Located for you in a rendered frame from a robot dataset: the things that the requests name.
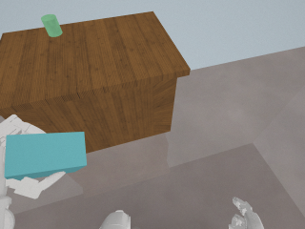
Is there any table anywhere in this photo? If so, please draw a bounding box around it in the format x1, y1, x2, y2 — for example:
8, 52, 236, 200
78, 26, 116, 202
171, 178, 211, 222
0, 11, 191, 154

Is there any left robot thigh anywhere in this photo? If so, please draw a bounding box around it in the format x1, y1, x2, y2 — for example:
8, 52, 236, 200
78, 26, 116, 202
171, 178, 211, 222
99, 212, 131, 229

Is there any robot right hand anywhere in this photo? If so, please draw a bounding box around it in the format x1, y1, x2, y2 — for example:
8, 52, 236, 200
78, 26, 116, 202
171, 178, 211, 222
229, 197, 264, 229

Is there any robot left forearm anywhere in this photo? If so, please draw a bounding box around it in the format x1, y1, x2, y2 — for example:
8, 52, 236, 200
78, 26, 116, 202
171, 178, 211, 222
0, 196, 15, 229

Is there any robot left hand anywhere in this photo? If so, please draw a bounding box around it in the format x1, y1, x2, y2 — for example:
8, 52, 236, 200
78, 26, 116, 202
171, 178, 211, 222
0, 114, 66, 199

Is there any sponge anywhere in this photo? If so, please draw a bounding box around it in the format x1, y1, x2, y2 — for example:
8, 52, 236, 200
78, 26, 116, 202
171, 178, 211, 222
4, 132, 87, 180

